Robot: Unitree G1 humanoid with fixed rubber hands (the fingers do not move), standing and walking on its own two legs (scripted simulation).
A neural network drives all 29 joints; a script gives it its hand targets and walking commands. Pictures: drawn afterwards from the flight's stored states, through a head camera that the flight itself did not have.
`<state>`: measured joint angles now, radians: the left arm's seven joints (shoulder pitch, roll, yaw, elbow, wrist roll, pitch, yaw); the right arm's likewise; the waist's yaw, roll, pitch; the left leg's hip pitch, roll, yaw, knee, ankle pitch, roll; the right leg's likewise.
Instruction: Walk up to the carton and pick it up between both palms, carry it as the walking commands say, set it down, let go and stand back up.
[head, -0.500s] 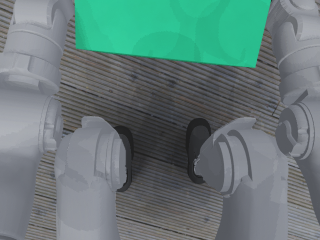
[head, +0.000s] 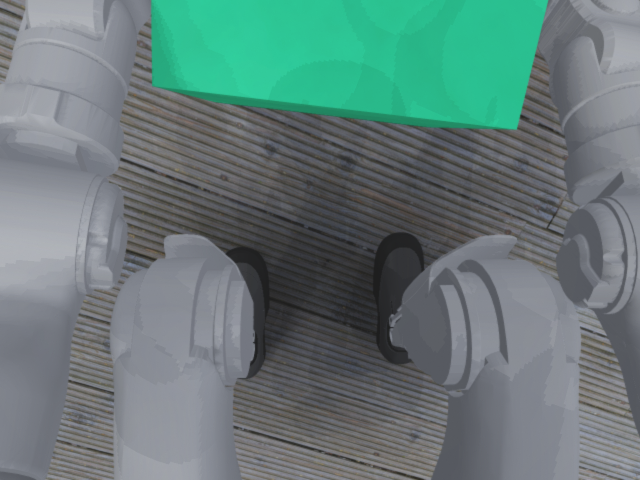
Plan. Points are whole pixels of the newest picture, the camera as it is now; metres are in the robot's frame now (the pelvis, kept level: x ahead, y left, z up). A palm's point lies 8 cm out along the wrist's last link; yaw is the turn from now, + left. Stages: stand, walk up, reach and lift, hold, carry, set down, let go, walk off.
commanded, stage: reach and lift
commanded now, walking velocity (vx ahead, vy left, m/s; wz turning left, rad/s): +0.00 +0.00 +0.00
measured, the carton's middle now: out of the picture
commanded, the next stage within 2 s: none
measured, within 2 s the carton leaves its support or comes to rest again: leaves its support in 0.38 s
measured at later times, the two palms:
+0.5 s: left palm out of the picture +0.57 +0.17 -0.15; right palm out of the picture +0.55 -0.20 -0.15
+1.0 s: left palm out of the picture +0.58 +0.16 -0.09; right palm out of the picture +0.55 -0.21 -0.09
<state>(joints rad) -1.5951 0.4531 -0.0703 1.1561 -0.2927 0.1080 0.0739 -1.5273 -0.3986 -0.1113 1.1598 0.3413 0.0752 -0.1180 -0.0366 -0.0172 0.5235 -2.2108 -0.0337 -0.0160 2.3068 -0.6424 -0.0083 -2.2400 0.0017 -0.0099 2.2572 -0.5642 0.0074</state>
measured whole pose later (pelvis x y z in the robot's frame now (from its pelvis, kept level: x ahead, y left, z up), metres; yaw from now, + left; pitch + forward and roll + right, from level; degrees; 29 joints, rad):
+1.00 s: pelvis -0.01 +0.00 +0.03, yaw +0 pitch +28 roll +0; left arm -1.54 0.44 0.12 0.91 -0.17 0.31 0.05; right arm -1.51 -0.36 -0.26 0.87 0.17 0.33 -0.12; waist -0.04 -0.01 0.53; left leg -2.06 -0.02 -0.01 2.20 -0.63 -0.01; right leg -2.11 0.02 0.00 2.16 -0.54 0.00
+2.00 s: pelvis -0.05 +0.00 +0.13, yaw +1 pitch +25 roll +0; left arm -1.48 0.35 0.31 0.69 0.00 0.48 -0.02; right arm -1.40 -0.24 -0.44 0.59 -0.01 0.50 -0.07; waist -0.06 0.01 0.53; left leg -1.81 -0.04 -0.01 1.84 -0.48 0.00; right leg -1.83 0.01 0.02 1.80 -0.42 0.02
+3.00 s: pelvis -0.04 +0.00 +0.25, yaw +0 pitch +17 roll +0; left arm -1.20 0.25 0.34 0.56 0.06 0.47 -0.05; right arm -1.16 -0.15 -0.42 0.50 -0.04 0.49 -0.05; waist -0.05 0.01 0.52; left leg -1.33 -0.03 -0.02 1.44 -0.40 0.00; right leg -1.35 0.02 0.02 1.40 -0.35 0.01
